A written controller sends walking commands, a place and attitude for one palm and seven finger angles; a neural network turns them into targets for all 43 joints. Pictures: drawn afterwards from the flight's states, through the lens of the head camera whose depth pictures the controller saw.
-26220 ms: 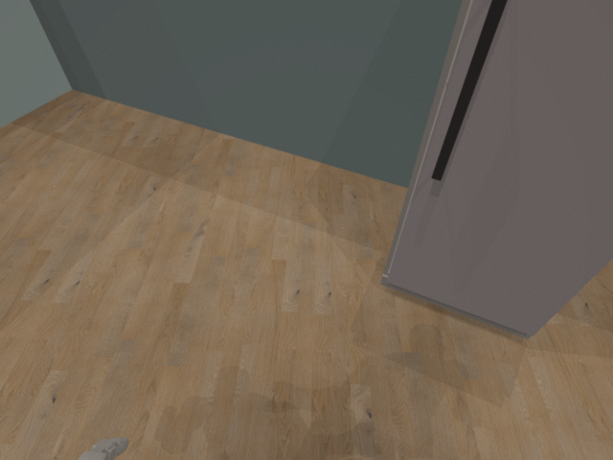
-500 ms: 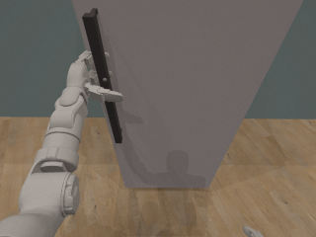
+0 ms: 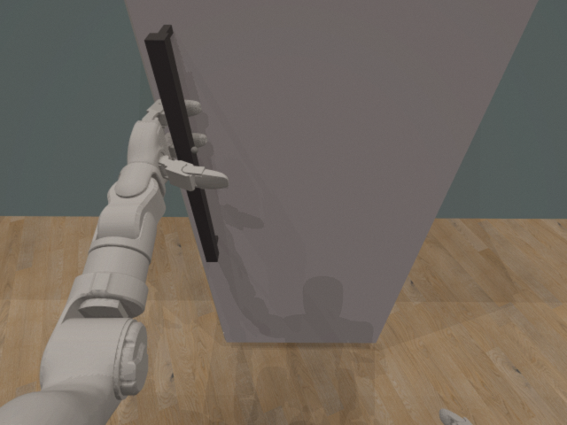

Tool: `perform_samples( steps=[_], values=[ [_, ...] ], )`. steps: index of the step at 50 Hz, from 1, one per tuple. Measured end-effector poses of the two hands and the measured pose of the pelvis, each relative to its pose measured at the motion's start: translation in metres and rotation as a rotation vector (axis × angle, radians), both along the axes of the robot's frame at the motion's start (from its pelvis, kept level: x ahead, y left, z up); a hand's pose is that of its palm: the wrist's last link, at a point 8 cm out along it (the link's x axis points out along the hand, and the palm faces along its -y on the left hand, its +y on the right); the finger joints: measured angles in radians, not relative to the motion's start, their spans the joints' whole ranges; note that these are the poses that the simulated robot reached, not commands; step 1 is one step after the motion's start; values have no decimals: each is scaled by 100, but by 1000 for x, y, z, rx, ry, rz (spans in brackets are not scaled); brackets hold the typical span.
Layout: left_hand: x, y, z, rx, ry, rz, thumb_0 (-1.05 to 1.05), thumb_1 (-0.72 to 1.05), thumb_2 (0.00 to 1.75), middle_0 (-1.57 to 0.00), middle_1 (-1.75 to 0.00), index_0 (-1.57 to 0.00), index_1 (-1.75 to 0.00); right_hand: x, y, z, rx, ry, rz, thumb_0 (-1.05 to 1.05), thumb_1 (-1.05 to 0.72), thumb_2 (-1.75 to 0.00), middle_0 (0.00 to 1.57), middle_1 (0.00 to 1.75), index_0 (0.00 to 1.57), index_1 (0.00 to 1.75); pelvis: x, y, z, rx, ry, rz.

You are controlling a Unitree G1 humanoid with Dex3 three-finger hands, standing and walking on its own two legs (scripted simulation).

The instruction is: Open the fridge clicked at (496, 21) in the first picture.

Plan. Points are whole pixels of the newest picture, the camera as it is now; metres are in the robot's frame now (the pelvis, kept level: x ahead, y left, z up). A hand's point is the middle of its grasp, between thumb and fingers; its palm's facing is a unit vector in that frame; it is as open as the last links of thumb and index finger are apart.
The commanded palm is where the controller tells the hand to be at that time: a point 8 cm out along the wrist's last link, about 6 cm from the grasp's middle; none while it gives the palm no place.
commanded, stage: slide the fingers in behind the handle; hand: left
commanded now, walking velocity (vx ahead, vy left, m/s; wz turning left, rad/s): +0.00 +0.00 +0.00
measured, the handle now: (195, 170) +0.49 +0.17 +0.10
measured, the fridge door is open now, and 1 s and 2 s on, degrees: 0 0 1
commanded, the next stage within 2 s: grip the handle and tug to test in 0.32 s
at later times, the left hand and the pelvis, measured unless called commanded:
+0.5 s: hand (194, 150) +0.44 +0.14 +0.19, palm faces +0.06 -1.00 +0.00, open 14.0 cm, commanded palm +0.42 +0.18 +0.18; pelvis +0.00 +0.00 +0.00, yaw +1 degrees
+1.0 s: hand (195, 147) +0.45 +0.14 +0.19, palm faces +0.07 -1.00 -0.01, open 7.2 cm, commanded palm +0.42 +0.17 +0.18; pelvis -0.01 +0.01 +0.00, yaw +1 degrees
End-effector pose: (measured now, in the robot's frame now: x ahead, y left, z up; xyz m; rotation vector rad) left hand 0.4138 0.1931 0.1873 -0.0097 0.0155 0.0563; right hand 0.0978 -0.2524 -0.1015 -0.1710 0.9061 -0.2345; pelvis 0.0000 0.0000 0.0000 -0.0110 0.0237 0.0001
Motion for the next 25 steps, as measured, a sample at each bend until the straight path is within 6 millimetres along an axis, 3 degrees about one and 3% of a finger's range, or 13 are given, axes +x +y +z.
perform_samples(
  steps=[13, 25],
  values=[
    [0, 0, 0, 6, 1, -1, -1, -50, 30, -27, -120, -28, -120, 15, 6, 2, 2, -16, 36, 1, -91, -90, 20, 30, 20, 29, 1, 0, 0, 1, 0, 12],
    [0, 0, 0, 10, 3, 2, -1, -49, 31, -27, -121, -28, -120, 16, 10, 1, 3, -13, 44, 1, -91, -90, 20, 30, 20, 29, 0, 3, -1, -1, -2, 18]
  ],
)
